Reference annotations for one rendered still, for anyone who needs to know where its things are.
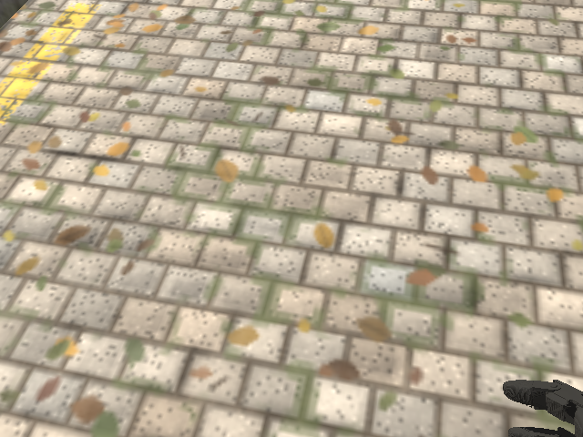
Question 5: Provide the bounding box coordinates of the right robot hand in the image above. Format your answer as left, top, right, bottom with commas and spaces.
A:
503, 380, 583, 437

